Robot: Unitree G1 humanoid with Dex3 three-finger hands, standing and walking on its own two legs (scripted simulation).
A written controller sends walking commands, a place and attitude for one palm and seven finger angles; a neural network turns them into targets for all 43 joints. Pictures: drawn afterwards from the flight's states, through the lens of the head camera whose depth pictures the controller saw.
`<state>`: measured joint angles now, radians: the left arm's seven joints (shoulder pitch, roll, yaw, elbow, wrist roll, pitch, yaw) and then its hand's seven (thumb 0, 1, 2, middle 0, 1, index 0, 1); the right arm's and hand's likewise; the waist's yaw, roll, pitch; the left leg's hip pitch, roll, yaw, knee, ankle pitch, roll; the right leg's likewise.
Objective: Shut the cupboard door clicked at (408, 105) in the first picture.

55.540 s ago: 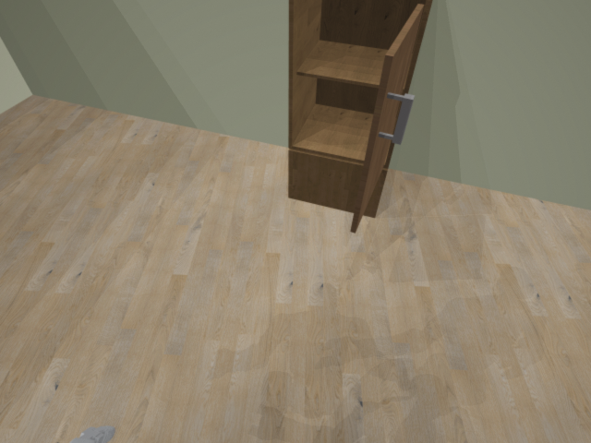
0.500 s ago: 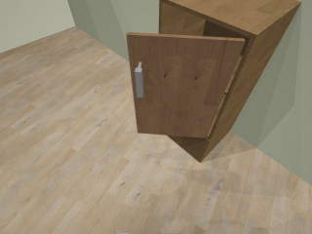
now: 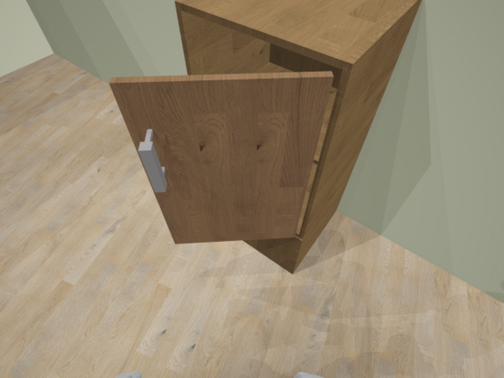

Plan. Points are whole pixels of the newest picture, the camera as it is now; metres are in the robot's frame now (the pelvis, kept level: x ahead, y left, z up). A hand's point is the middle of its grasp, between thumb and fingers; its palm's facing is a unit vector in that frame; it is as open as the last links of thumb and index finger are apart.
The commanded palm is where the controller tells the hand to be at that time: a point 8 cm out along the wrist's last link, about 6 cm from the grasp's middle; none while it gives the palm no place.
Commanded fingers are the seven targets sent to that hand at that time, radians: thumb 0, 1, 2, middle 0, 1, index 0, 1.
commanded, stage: come to a stop and stand still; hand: left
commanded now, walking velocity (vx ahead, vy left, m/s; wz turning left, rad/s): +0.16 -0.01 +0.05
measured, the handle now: (155, 161) +0.52 +0.22 +0.00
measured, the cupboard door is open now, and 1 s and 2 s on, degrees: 40 40 40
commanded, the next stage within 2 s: look again from close up in 1.76 s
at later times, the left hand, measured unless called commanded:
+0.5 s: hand out of the picture +0.09 +0.18 -0.16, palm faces +0.09 -0.97 -0.22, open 7.3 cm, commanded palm none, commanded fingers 0.00 0.90 0.90 -0.20 -0.30 -0.20 -0.30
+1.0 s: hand out of the picture +0.06 +0.15 -0.16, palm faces +0.05 -0.98 -0.21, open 7.3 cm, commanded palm none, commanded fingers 0.00 0.90 0.90 -0.20 -0.30 -0.20 -0.30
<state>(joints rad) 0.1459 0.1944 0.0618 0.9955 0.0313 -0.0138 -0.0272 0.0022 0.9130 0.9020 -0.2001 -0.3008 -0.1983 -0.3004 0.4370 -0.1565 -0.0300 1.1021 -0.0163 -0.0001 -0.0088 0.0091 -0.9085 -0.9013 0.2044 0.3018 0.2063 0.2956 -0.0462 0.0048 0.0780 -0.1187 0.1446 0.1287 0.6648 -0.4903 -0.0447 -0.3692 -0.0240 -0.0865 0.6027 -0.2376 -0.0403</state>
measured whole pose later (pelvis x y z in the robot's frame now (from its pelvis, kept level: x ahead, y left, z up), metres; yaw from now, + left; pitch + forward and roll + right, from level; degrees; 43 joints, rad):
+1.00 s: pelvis +0.00 -0.03 +0.01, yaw +2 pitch -3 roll -1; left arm 0.28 0.20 0.00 0.90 0.03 0.02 0.03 0.00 0.91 0.90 -0.20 -0.30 -0.20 -0.30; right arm 0.25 -0.17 -0.02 0.97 -0.02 0.02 0.00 0.01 -0.91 -0.90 0.20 0.30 0.20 0.30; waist 0.00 -0.02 0.03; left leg -0.30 0.00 0.01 0.56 -0.20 0.02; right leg -0.21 0.01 -0.04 0.56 -0.29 -0.01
